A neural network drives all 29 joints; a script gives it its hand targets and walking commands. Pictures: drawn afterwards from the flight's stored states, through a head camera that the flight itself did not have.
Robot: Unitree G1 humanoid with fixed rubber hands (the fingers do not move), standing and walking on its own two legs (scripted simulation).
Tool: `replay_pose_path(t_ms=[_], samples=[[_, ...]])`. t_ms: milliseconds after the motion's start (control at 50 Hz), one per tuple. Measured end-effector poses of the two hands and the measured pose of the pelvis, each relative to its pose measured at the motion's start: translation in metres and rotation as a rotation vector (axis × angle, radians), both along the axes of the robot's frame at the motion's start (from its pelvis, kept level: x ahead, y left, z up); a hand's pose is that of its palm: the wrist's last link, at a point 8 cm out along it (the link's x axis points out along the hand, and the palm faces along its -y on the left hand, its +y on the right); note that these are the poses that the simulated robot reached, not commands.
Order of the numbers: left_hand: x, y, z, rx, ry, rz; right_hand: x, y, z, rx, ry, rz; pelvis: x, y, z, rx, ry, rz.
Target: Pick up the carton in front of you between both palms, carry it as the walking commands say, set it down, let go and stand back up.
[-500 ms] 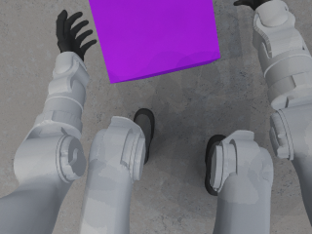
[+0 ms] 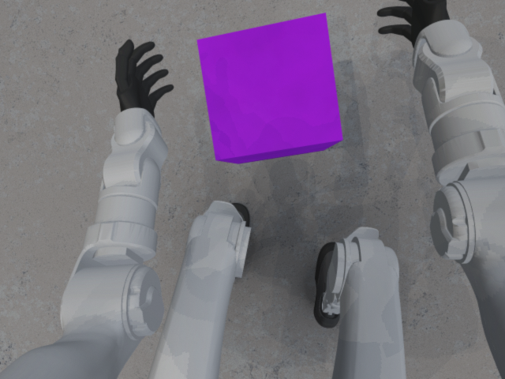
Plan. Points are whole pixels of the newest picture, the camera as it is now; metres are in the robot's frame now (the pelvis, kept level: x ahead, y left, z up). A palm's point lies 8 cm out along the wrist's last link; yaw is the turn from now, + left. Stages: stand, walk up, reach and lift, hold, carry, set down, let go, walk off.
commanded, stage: set down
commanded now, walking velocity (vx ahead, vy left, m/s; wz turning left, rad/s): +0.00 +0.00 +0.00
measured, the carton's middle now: (272, 105) +0.51 +0.06 -0.34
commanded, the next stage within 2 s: let go in 0.54 s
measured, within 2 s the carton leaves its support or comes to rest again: neither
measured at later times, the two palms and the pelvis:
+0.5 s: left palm (51, 76) +0.44 +0.23 +0.03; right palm out of the picture +0.57 -0.14 +0.03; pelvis +0.03 +0.00 +0.13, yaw -1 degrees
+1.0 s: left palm out of the picture +0.36 +0.24 +0.16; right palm out of the picture +0.43 -0.18 +0.14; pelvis +0.08 +0.01 +0.25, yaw -4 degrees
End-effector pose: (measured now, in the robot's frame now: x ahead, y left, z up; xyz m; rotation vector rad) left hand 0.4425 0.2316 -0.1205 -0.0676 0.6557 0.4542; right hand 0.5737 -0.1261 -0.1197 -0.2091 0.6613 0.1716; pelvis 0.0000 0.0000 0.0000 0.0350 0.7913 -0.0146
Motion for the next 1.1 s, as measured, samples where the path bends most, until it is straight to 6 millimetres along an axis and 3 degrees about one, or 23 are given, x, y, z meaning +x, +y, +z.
replay_pose_path(t_ms=[160, 480, 640, 740, 960, 1100], samples=[[0.000, 0.000, 0.044, 0.011, -0.006, 0.000, 0.000, -0.006, 0.039, 0.000, -0.017, 0.015, 0.011, 0.000, 0.037, 0.001, 0.035, -0.003], [-0.006, 0.003, 0.148, 0.013, -0.017, 0.007, 0.001, -0.009, 0.145, 0.000, -0.007, 0.030, 0.027, -0.005, 0.121, -0.002, 0.016, -0.010], [-0.010, 0.000, 0.187, 0.025, -0.006, -0.031, -0.006, -0.015, 0.184, -0.004, 0.003, 0.012, 0.033, -0.003, 0.158, -0.008, -0.009, -0.017], [-0.024, -0.007, 0.207, 0.040, 0.023, -0.127, -0.032, -0.026, 0.201, -0.022, 0.001, -0.049, 0.043, 0.000, 0.181, -0.015, -0.041, -0.021], [-0.079, 0.002, 0.273, 0.059, 0.131, -0.375, -0.136, -0.053, 0.253, -0.061, 0.026, -0.261, 0.073, 0.011, 0.240, -0.045, -0.245, -0.038], [-0.108, 0.014, 0.313, 0.066, 0.161, -0.444, -0.171, -0.064, 0.288, -0.062, 0.037, -0.274, 0.098, 0.017, 0.268, -0.052, -0.393, -0.034]])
